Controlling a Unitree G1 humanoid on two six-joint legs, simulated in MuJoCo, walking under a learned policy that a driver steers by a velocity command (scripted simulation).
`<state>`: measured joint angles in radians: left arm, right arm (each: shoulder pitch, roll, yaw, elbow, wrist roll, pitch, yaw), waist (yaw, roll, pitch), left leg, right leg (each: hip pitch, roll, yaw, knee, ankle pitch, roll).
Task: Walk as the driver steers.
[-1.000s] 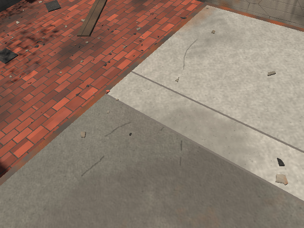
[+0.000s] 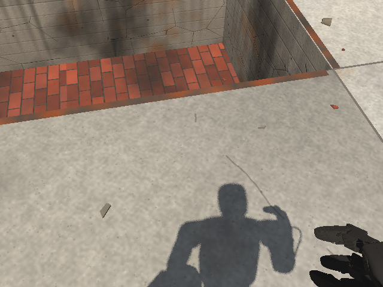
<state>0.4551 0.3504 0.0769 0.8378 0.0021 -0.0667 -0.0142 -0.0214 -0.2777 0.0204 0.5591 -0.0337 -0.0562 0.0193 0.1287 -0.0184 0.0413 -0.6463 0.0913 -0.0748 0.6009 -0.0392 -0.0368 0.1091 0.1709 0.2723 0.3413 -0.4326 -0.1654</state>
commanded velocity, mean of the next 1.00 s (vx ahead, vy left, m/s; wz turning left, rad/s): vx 1.00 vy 0.00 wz -0.72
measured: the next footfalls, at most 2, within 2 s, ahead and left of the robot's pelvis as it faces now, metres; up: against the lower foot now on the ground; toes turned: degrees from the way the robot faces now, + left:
left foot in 0.04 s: +0.24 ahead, +0.18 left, +0.00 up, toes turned -5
right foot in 0.48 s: +0.59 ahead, -0.12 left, +0.00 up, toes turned -32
